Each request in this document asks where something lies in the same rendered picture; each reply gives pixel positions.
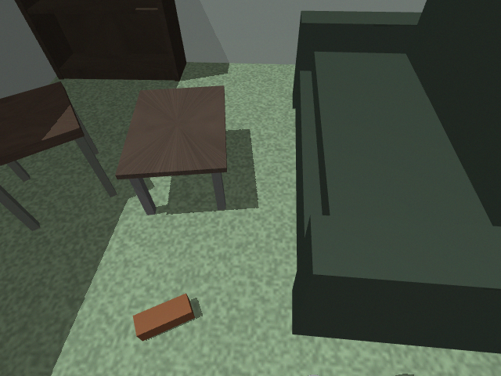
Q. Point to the chair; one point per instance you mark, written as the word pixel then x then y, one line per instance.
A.
pixel 37 120

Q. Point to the carton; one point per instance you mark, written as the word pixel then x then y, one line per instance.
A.
pixel 163 317

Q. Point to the bookshelf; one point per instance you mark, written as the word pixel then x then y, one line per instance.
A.
pixel 108 39

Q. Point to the coffee table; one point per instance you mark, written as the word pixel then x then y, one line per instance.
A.
pixel 175 132

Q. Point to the sofa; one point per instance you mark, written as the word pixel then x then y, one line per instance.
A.
pixel 398 176

